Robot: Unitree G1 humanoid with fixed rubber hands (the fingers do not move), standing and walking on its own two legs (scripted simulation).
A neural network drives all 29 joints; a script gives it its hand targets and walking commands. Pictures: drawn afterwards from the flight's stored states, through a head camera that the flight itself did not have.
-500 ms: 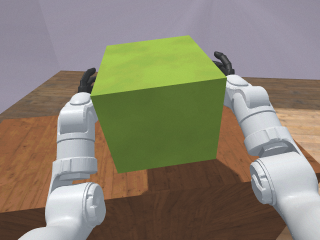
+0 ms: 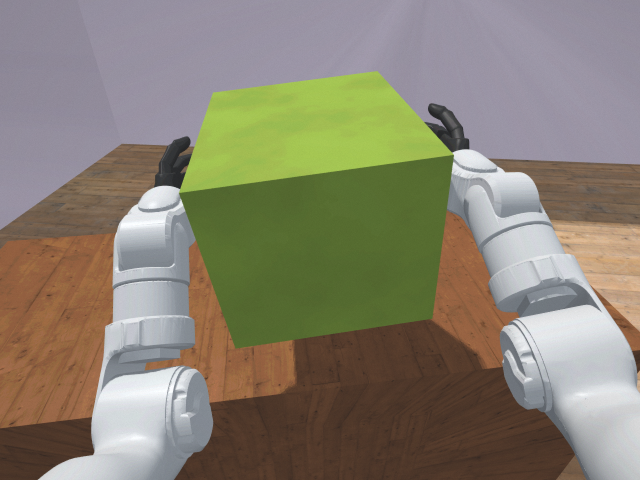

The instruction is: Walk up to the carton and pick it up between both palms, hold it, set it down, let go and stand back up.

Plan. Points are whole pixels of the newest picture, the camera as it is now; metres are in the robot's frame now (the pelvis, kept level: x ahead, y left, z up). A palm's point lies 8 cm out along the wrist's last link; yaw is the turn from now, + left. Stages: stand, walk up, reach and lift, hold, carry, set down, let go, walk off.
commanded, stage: hold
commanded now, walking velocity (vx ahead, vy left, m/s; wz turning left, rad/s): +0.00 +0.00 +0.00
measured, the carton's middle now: (313, 196) +0.40 +0.00 +0.23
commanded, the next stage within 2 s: none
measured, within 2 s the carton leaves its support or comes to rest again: neither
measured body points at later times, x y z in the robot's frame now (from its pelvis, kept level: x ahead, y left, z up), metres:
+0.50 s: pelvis +0.00 +0.00 +0.00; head -0.09 +0.01 +0.44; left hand +0.38 +0.16 +0.25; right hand +0.38 -0.17 +0.28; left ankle +0.02 +0.11 -0.75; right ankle +0.01 -0.12 -0.75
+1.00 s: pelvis +0.00 +0.00 +0.00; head -0.09 +0.01 +0.44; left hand +0.38 +0.17 +0.25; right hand +0.39 -0.17 +0.28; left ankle +0.02 +0.11 -0.75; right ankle +0.01 -0.12 -0.75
